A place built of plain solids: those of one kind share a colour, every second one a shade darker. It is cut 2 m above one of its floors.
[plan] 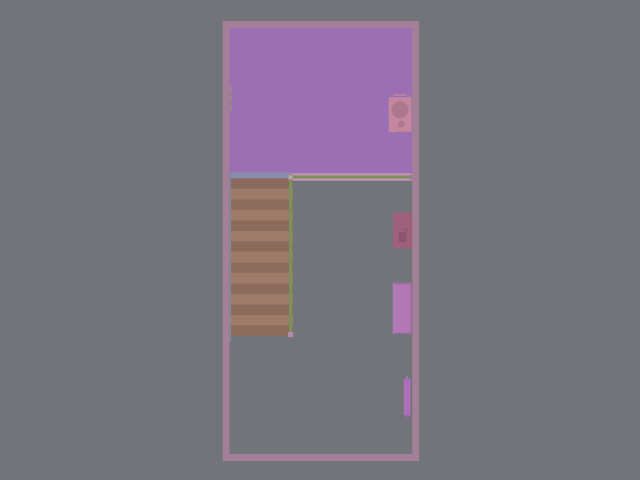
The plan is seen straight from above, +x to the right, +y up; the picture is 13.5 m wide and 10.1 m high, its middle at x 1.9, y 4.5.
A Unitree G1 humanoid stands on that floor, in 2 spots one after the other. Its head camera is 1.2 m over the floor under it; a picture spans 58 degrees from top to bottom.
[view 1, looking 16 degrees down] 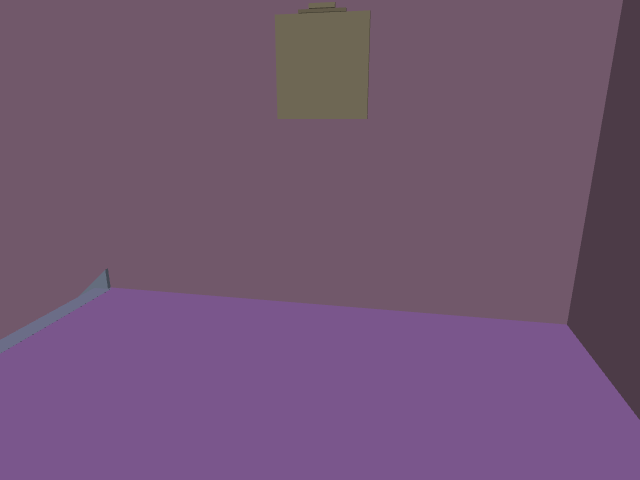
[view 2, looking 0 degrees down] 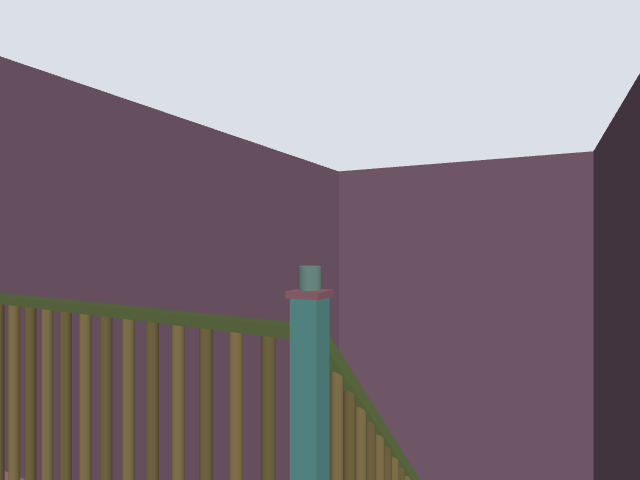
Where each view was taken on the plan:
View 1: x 2.59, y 7.96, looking -169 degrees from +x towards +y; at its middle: wall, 2.74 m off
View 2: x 0.64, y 7.01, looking -63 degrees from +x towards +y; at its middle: wall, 7.04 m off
